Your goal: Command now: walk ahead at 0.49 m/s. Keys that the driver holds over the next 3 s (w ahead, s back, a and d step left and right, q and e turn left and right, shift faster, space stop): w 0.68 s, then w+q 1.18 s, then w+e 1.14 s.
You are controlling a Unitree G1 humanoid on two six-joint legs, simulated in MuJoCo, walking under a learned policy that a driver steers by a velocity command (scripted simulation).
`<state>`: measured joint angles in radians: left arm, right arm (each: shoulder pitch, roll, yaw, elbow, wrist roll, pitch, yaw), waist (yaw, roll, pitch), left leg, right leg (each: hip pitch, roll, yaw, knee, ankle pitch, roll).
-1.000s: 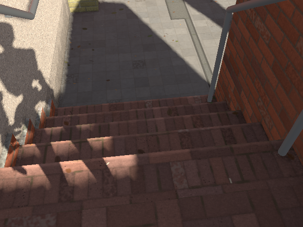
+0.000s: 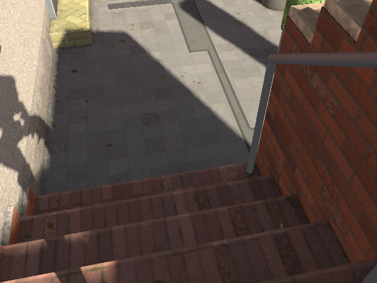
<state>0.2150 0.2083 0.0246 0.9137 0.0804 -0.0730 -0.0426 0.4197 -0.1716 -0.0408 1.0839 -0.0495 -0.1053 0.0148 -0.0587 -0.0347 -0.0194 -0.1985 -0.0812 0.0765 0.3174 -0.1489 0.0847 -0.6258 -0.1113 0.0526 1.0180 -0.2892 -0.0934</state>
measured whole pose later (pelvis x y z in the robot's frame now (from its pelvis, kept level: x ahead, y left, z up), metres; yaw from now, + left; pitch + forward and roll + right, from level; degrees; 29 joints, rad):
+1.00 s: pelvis +0.49 +0.01 -0.12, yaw +8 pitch +2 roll -7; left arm 0.71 0.07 -0.04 1.17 0.09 -0.08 0.03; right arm 0.15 -0.15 -0.01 0.94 -0.09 -0.05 0.06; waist 0.15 0.08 -0.03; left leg -0.40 0.16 0.01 0.33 0.38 0.06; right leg -0.03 -0.01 -0.17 0.95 -0.90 0.06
